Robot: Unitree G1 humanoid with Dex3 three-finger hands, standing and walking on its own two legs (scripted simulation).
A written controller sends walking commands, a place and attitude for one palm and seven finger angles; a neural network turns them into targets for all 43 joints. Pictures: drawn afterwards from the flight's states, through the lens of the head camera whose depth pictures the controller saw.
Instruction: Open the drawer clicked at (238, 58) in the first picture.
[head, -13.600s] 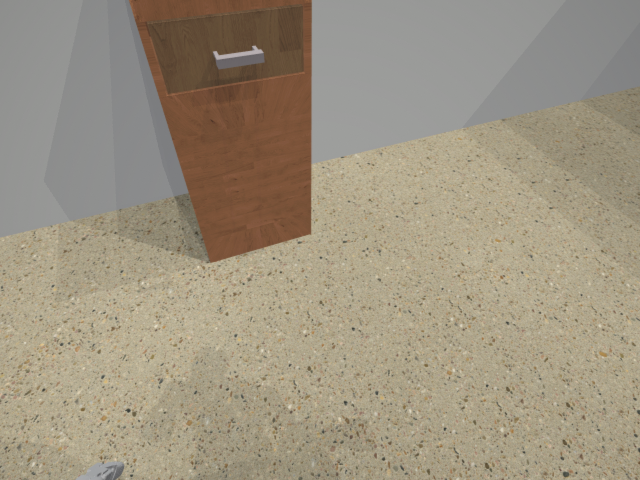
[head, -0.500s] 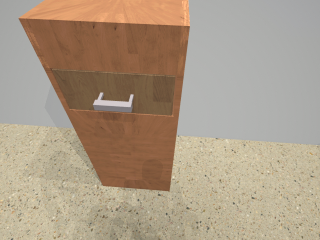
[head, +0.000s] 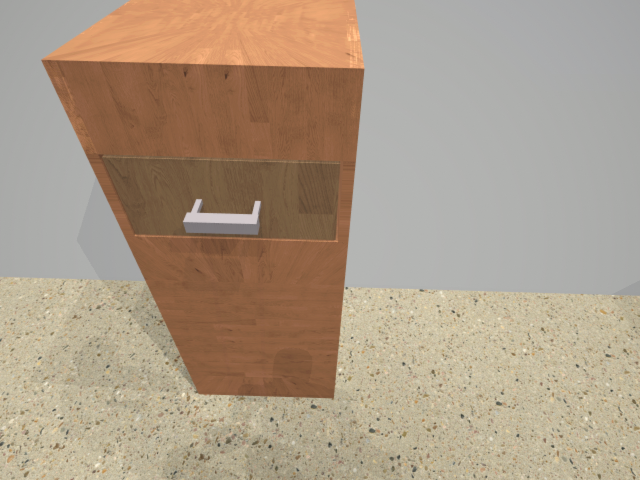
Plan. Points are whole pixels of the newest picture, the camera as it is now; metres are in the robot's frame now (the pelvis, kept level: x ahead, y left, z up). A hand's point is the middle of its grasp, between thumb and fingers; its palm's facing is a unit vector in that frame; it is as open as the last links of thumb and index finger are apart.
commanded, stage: look again from close up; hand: left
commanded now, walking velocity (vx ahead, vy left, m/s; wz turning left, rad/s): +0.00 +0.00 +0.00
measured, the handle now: (225, 214) +0.52 +0.19 +0.04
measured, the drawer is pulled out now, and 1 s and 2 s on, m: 0.00 0.00 0.00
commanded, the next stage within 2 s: raise the hand with hooked fingers in 0.14 s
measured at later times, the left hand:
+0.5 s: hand (122, 445) +0.18 +0.25 -0.04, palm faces +0.00 -0.28 -0.96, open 7.9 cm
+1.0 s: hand (125, 375) +0.24 +0.26 +0.02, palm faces +0.04 -0.09 -1.00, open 10.6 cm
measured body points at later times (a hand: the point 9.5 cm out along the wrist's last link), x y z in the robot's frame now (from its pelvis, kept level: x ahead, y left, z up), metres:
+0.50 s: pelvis -0.01 +0.00 -0.02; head -0.01 -0.02 +0.42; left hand +0.17 +0.27 +0.02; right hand +0.18 -0.23 -0.11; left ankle +0.02 +0.10 -0.74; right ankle +0.04 -0.12 -0.73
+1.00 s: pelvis +0.04 +0.00 -0.03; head +0.07 -0.03 +0.42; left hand +0.23 +0.26 +0.07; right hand +0.27 -0.19 -0.12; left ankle +0.02 +0.10 -0.74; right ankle +0.04 -0.12 -0.74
